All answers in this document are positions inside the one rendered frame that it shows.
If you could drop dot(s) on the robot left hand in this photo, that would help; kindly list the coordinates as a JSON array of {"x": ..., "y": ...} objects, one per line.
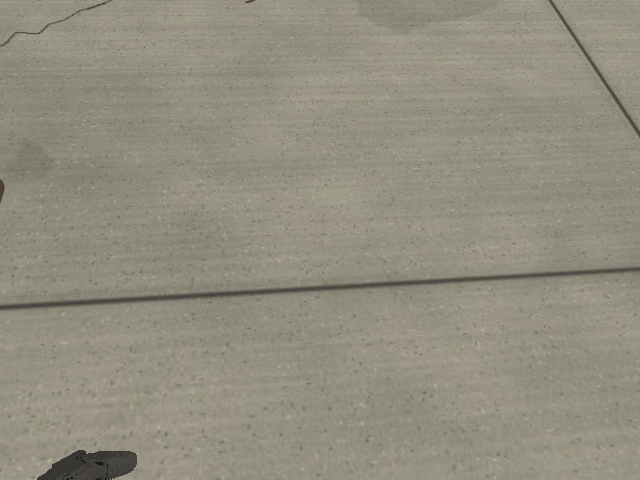
[{"x": 101, "y": 465}]

